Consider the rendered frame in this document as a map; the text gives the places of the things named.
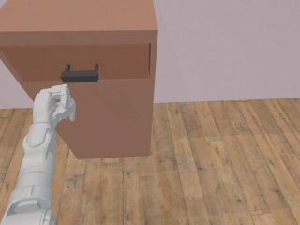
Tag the robot left forearm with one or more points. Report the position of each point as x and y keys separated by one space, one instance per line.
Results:
x=33 y=190

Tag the drawer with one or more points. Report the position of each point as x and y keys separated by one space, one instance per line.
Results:
x=44 y=63

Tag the left robot upper arm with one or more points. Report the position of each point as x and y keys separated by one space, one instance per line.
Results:
x=42 y=216

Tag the robot left hand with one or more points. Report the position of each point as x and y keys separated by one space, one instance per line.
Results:
x=47 y=110

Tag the cabinet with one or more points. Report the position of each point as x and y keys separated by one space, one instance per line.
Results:
x=113 y=117

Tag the handle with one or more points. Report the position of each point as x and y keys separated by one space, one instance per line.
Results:
x=79 y=76

